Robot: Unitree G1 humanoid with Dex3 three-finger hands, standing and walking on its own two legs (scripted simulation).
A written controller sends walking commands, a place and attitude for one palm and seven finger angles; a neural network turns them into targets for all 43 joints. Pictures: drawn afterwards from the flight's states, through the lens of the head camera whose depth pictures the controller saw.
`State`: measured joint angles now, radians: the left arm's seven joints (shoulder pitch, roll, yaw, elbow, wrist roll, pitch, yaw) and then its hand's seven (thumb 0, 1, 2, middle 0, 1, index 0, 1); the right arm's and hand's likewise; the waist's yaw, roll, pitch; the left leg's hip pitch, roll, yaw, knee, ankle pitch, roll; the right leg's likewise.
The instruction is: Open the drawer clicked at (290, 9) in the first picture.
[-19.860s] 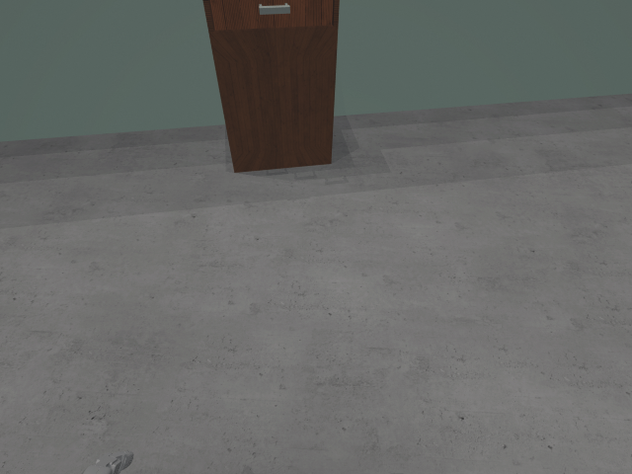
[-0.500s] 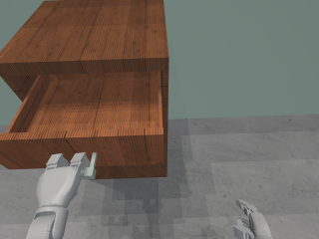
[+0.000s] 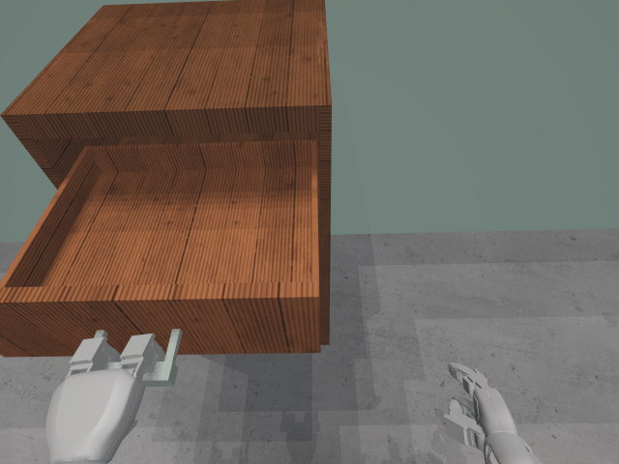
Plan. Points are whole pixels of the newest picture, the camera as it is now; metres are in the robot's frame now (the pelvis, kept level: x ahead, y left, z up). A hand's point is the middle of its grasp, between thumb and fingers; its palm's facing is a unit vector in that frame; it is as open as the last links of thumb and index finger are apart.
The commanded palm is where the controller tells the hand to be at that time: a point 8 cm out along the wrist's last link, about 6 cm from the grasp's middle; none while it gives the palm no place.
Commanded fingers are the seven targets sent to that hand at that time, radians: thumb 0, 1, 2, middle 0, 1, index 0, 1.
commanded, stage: open the thumb to release the handle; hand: left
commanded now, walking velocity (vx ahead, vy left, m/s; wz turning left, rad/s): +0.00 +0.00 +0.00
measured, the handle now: (131, 356) +0.23 +0.25 +0.03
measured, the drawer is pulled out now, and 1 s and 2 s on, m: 0.30 0.30 0.30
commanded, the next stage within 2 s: lift the hand off the handle in 0.60 s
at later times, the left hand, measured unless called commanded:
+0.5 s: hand (129, 404) +0.18 +0.24 +0.01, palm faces +0.01 -0.06 -1.00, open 10.1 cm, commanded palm +0.16 +0.25 +0.06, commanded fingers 0.00 -0.50 0.30 -0.30 -1.20 -0.30 -1.20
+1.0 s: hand (131, 401) +0.19 +0.24 +0.01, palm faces +0.03 -0.07 -1.00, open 13.8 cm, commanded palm +0.17 +0.24 +0.06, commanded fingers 0.00 -0.50 0.30 -0.30 -1.20 -0.30 -1.20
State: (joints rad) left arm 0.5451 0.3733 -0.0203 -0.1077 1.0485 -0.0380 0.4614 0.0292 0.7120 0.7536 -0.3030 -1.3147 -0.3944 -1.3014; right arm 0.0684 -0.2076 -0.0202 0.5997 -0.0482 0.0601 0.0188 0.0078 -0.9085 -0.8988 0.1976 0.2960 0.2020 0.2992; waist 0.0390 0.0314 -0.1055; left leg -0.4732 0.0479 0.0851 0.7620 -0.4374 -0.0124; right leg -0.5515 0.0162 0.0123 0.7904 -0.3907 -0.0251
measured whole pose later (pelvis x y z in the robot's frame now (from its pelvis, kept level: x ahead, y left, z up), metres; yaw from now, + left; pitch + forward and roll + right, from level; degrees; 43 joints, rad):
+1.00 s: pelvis -0.03 +0.00 +0.00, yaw +3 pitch +6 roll +1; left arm 0.22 0.34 -0.10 0.14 1.08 -0.01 0.43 0.00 -0.48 0.30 -0.36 -1.24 -0.32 -1.20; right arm 0.11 -0.23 -0.03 0.69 -0.03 0.02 -0.06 0.01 -0.91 -0.90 0.20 0.30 0.20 0.30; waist 0.08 0.05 -0.07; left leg -0.48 0.02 0.03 0.73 -0.36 -0.01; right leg -0.52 -0.01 -0.04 0.75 -0.34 -0.03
